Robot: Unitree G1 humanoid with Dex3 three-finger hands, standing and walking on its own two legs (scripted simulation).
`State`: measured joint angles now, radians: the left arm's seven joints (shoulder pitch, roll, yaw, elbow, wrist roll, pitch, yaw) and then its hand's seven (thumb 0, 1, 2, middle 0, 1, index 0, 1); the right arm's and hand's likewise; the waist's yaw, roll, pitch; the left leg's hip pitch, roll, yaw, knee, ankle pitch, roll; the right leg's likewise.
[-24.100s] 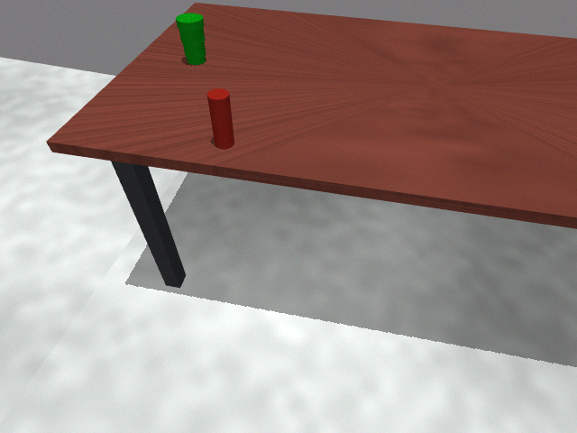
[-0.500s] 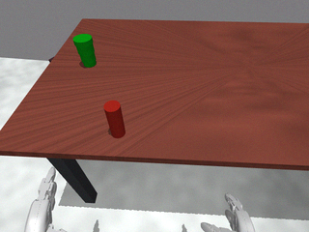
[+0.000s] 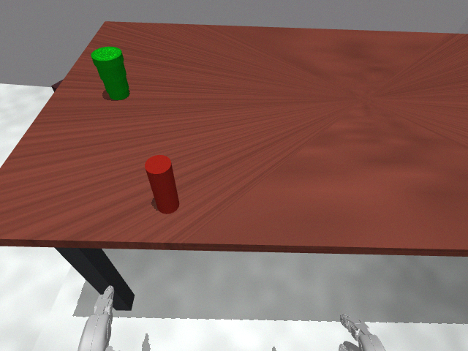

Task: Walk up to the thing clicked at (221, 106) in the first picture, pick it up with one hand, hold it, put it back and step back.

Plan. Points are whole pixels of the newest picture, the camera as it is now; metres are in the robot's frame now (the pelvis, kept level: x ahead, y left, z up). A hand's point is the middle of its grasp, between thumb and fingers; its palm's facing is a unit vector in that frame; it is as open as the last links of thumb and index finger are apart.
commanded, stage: home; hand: left
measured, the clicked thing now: (163, 186) +0.42 +0.14 +0.02
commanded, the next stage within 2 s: stand in 1.98 s
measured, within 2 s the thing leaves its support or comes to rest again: neither
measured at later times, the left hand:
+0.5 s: hand out of the picture +0.06 +0.27 -0.15, palm faces -0.04 -0.92 -0.39, open 17.4 cm
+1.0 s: hand out of the picture +0.01 +0.27 -0.16, palm faces -0.03 -0.94 -0.35, open 17.4 cm
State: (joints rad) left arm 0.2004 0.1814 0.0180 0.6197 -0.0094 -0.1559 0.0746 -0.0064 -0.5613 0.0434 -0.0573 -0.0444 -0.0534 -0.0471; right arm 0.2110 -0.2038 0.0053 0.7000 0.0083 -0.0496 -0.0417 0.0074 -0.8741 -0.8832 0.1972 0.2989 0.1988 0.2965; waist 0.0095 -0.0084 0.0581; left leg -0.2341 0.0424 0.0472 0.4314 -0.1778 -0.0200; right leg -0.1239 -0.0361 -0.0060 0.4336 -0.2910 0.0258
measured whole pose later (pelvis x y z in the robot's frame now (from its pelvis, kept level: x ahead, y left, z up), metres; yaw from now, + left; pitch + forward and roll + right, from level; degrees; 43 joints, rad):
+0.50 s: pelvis -0.01 +0.00 +0.00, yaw +1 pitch -3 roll -1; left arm 0.22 0.39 -0.02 1.00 0.03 -0.02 0.01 0.00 -0.54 0.06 -0.06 -0.05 -0.06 -0.05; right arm 0.18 -0.36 -0.01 1.01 -0.02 0.00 0.02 0.01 -0.90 -0.90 0.20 0.30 0.20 0.30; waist 0.00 0.00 0.01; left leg -0.23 0.05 0.03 0.46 -0.18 -0.02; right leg -0.10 -0.03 -0.02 0.42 -0.28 0.03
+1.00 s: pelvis -0.02 +0.01 +0.00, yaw +1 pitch -2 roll +0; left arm 0.20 0.37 -0.02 1.12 0.02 -0.01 0.00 0.00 -0.53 0.06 -0.06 -0.05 -0.06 -0.05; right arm 0.15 -0.35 0.01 1.12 -0.01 0.00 0.02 0.00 -0.90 -0.90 0.20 0.30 0.20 0.30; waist 0.01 0.00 0.03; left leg -0.22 0.04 0.03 0.38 -0.12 -0.01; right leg -0.10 -0.04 -0.02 0.37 -0.23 0.03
